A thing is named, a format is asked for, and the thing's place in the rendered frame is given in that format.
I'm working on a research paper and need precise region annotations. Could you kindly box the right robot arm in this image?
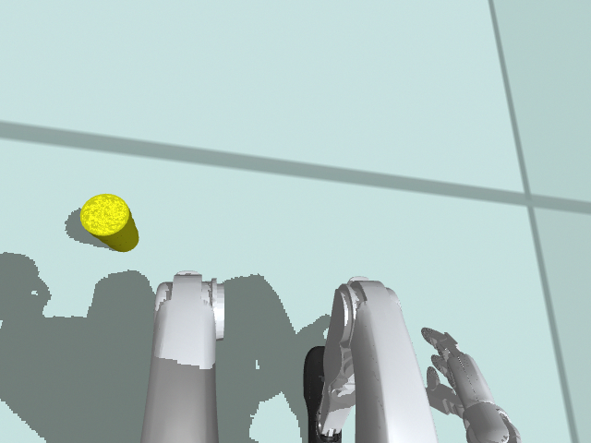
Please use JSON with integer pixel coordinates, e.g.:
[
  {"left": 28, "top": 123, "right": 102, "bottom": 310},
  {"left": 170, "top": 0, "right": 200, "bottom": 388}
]
[{"left": 463, "top": 403, "right": 523, "bottom": 443}]

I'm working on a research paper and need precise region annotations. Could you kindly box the cup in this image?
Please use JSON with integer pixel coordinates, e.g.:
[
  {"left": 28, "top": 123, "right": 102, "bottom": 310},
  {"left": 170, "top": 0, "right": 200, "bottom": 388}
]
[{"left": 80, "top": 194, "right": 139, "bottom": 252}]

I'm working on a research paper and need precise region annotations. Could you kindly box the right robot foot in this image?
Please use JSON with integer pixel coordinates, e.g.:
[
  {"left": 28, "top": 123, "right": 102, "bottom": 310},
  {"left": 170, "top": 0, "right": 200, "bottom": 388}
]
[{"left": 304, "top": 346, "right": 342, "bottom": 443}]

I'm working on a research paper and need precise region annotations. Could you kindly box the right robot hand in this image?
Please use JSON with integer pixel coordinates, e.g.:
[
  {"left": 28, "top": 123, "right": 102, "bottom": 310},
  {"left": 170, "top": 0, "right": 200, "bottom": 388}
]
[{"left": 421, "top": 328, "right": 496, "bottom": 419}]

